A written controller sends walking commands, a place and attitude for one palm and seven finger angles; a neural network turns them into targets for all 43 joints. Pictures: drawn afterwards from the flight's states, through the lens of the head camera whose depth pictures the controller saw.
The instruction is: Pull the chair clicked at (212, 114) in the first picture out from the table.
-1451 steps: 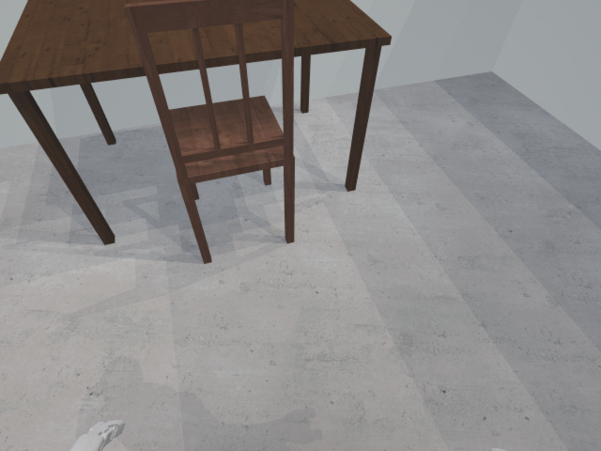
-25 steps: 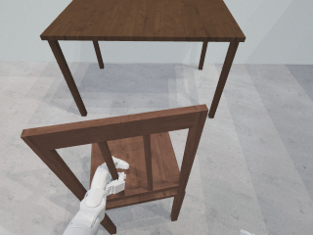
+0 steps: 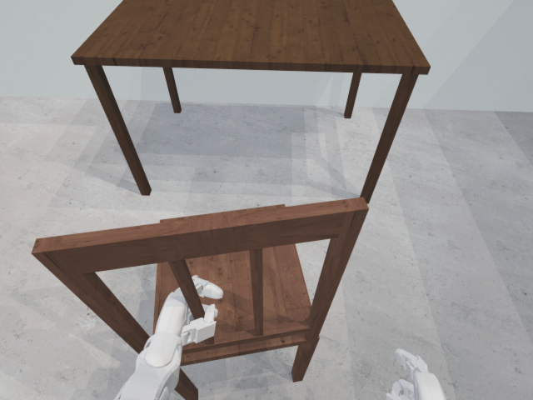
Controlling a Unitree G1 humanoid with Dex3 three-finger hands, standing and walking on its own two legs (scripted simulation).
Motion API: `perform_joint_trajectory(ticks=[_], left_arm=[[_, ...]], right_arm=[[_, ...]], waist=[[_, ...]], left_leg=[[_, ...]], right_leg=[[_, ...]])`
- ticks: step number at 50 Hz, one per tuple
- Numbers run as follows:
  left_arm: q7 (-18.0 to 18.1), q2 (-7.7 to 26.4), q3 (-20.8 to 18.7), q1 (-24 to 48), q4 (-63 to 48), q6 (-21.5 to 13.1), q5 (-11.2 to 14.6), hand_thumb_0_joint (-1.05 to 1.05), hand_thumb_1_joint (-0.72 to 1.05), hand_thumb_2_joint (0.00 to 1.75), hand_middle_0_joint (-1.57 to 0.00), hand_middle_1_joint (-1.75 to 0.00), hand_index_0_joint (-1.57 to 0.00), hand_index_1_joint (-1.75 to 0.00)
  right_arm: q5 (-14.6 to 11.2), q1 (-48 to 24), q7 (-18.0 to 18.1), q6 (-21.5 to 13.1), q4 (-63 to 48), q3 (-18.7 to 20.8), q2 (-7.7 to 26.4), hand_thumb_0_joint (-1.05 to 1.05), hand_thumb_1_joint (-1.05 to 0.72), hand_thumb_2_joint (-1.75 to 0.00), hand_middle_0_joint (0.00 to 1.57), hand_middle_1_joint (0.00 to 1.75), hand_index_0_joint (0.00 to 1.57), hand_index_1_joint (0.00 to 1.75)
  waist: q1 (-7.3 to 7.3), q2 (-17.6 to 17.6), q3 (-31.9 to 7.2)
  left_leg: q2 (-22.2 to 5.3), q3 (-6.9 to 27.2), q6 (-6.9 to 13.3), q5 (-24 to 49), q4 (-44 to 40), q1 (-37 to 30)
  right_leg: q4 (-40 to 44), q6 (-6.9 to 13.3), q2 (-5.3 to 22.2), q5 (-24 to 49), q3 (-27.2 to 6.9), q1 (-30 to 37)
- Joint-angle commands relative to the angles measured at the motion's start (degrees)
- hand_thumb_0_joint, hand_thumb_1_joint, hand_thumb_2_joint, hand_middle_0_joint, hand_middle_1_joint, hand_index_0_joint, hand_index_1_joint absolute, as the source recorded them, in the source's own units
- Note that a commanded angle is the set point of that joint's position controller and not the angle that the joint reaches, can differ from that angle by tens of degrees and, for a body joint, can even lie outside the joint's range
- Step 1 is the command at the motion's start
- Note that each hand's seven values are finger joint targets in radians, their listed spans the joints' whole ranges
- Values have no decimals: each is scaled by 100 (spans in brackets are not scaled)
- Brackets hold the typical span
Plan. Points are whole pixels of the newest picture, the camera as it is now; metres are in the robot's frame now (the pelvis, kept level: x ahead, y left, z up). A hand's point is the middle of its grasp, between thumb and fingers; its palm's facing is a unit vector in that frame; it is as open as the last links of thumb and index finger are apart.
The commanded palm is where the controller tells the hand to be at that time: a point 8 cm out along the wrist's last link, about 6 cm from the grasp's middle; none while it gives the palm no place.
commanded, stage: open the thumb and straighten the fingers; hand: left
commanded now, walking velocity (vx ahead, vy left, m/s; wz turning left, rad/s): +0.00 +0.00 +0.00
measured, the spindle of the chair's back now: (196, 308) +0.27 +0.13 -0.05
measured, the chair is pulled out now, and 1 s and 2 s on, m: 0.63 0.63 0.63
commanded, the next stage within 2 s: draw the fingers out of the gap in 0.78 s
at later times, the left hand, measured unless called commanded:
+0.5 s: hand (197, 319) +0.26 +0.13 -0.07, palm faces -0.04 -0.99 -0.12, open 13.5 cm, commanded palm +0.23 +0.18 -0.05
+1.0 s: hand (193, 328) +0.24 +0.14 -0.08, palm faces -0.03 -0.99 -0.13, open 17.4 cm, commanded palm +0.21 +0.19 -0.05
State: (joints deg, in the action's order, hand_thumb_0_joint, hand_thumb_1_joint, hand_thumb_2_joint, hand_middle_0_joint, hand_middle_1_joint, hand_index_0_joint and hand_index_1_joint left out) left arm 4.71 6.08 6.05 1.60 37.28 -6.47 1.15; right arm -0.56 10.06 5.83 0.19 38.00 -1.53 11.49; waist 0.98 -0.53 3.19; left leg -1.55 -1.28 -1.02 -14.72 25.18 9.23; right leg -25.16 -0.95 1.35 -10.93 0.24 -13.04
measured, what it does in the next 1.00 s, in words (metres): stands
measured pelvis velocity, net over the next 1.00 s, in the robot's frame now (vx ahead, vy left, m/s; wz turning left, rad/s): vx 0.02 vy -0.01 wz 0.05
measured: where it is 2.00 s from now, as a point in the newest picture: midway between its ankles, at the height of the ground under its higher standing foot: outside the picture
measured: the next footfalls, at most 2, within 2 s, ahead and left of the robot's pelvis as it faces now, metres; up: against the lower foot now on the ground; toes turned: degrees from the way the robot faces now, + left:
none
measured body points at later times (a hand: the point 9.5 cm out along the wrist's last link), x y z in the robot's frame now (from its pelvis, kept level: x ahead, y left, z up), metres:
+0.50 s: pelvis +0.00 +0.00 -0.03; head +0.05 -0.02 +0.42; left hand +0.26 +0.18 -0.06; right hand +0.15 -0.25 -0.13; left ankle -0.01 +0.13 -0.74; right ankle +0.03 -0.13 -0.74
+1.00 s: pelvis +0.02 -0.01 -0.04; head +0.06 -0.02 +0.41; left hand +0.24 +0.19 -0.06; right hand +0.19 -0.25 -0.12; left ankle -0.01 +0.13 -0.74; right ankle +0.03 -0.13 -0.74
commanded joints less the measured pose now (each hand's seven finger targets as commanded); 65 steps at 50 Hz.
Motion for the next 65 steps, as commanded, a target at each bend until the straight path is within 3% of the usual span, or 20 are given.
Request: perform_joint_trajectory(ticks=[1, 2, 3, 5, 7, 8, 13, 14, 18, 22, 27, 28, 32, 37, 40, 43, 44, 51, 59, 65], left_arm=[[83, 540, -224, 1028, -1038, -236, -39, 0, 90, 90, -50, -145, -50, -145], [114, 815, -486, 918, -1418, -272, -41, 0, 90, 90, -50, -145, -50, -145], [-73, 224, -103, 464, -765, -67, 241, 0, 78, 84, -50, -145, -50, -145], [-229, 554, -328, 961, -1432, -184, 271, 0, 54, 73, -50, -145, -50, -145], [-269, 956, -651, 900, -1887, -330, 207, 0, 30, 61, -50, -145, -50, -145], [-301, 864, -522, 941, -2059, -353, 162, 0, 17, 55, -50, -145, -50, -145], [-407, 484, -227, 503, -2196, -63, 202, 0, -43, 26, -47, -138, -47, -138], [-375, 1030, -738, 596, -2072, 26, 256, 0, -55, 20, -45, -130, -45, -130], [-474, 673, -567, 426, -2407, 229, 368, 0, -55, 20, -35, -101, -35, -101], [-550, 512, -331, 345, -2817, 245, 360, 0, -55, 20, -25, -73, -25, -73], [-540, 721, -497, -84, -2999, 415, 289, 0, -55, 20, -13, -36, -13, -36], [-518, 1162, -931, 32, -2796, 472, 253, 0, -55, 20, -10, -29, -10, -29], [-562, 996, -761, 23, -3149, 606, 199, 0, -55, 20, 0, 0, 0, 0], [-638, 687, -396, -276, -3669, 687, 298, 0, -55, 20, 0, 0, 0, 0], [-647, 844, -490, -389, -3627, 798, 304, 0, -55, 20, 0, 0, 0, 0], [-631, 839, -465, -540, -3712, 883, 227, 0, -55, 20, 0, 0, 0, 0], [-588, 1337, -976, -640, -3574, 909, 201, 0, -55, 20, 0, 0, 0, 0], [-614, 971, -660, -1796, -4489, 904, 263, 0, -55, 20, 0, 0, 0, 0], [-679, 1032, -515, -2231, -4902, 888, 232, 0, -55, 20, 0, 0, 0, 0], [-640, 995, -435, -2403, -5402, 755, 195, 0, -55, 20, 0, 0, 0, 0]], right_arm=[[-16, -159, 68, -155, -694, 215, 678, 0, -90, -90, 20, 30, 20, 30], [-13, -182, 64, -144, -754, 235, 668, 0, -90, -90, 20, 30, 20, 30], [-289, -68, -150, -215, -658, 307, 876, 0, -90, -90, 20, 30, 20, 30], [-284, -162, -278, -299, -778, 322, 922, 0, -90, -90, 20, 30, 20, 30], [-242, -230, -308, -490, -908, 361, 873, 0, -90, -90, 20, 30, 20, 30], [-220, -227, -332, -552, -934, 335, 840, 0, -90, -90, 20, 30, 20, 30], [-223, -126, -429, -738, -1093, 347, 883, 0, -90, -90, 20, 30, 20, 30], [-227, -51, -399, -736, -1017, 373, 979, 0, -90, -90, 20, 30, 20, 30], [-225, -72, -339, -842, -1217, 360, 975, 0, -90, -90, 20, 30, 20, 30], [-202, 27, -281, -1001, -1261, 382, 985, 0, -90, -90, 20, 30, 20, 30], [-175, 97, -259, -1075, -1295, 372, 1012, 0, -90, -90, 20, 30, 20, 30], [-164, 159, -238, -1031, -1241, 383, 1073, 0, -90, -90, 20, 30, 20, 30], [-162, 133, -233, -994, -1400, 351, 1000, 0, -90, -90, 20, 30, 20, 30], [-164, 161, -208, -1091, -1499, 340, 974, 0, -90, -90, 20, 30, 20, 30], [-159, 209, -190, -1087, -1491, 342, 1034, 0, -90, -90, 20, 30, 20, 30], [-149, 226, -195, -1058, -1560, 340, 1028, 0, -90, -90, 20, 30, 20, 30], [-136, 210, -168, -1014, -1530, 365, 1068, 0, -90, -90, 20, 30, 20, 30], [-164, 123, -194, -1025, -1823, 352, 898, 0, -90, -90, 20, 30, 20, 30], [-153, 83, -95, -1149, -1834, 373, 955, 0, -90, -90, 20, 30, 20, 30], [-149, 92, -34, -1253, -1900, 324, 877, 0, -90, -90, 20, 30, 20, 30]], waist=[[-15, 206, -1169], [-46, 141, -1207], [328, 880, -1137], [222, 765, -1193], [107, -33, -1471], [128, -356, -1511], [139, -199, -1558], [142, -4, -1523], [140, 429, -1754], [196, 253, -1987], [163, 318, -1943], [162, 437, -1789], [138, 106, -1929], [214, 10, -2234], [263, 273, -2066], [237, 286, -2017], [123, 237, -1964], [65, 0, -2185], [226, 288, -1645], [194, -181, -1782]], left_leg=[[-469, 378, 184, 1150, -334, -234], [-460, 378, 194, 1099, -327, -238], [-211, 122, 182, 697, -170, 475], [-146, 69, 210, 497, -32, 787], [-34, -15, 218, 361, 186, 787], [-3, -33, 204, 373, 266, 809], [-6, 35, 174, 268, 562, 1142], [-6, 69, 183, 191, 607, 1284], [43, 37, 204, 146, 778, 1493], [45, 72, 203, 508, 1021, 1375], [56, 122, 185, 682, 1213, 1524], [69, 129, 188, 591, 1267, 1699], [106, 88, 191, 653, 1370, 1668], [92, 150, 202, 1086, 1553, 1483], [95, 184, 201, 1028, 1608, 1650], [114, 194, 205, 934, 1640, 1734], [121, 189, 197, 928, 1641, 1852], [132, 130, 203, 1108, 1722, 1794], [159, 262, 247, 438, 1852, 2140], [204, 320, 237, 168, 1886, 2086]], right_leg=[[347, 206, 509, 1108, -434, 473], [379, 208, 531, 1109, -457, 546], [49, 137, 291, 727, 181, 246], [-98, 178, 248, 558, 178, 147], [-238, 179, 216, 323, 112, -21], [-311, 199, 201, 324, 113, -127], [-627, 191, 126, 153, 265, -515], [-644, 182, 118, 119, 236, -497], [-863, 113, 89, 112, 261, -576], [-1112, 118, 76, 409, 313, -723], [-1330, 117, 77, 594, 356, -845], [-1351, 107, 67, 536, 331, -936], [-1447, 113, 90, 586, 322, -932], [-1558, 117, 87, 981, 374, -890], [-1578, 103, 83, 1029, 395, -951], [-1628, 100, 87, 922, 411, -1041], [-1635, 128, 93, 921, 389, -982], [-1706, 137, 114, 1101, 374, -815], [-1676, 107, 65, 267, 437, -1375], [-1764, 145, 67, -230, 450, -1549]])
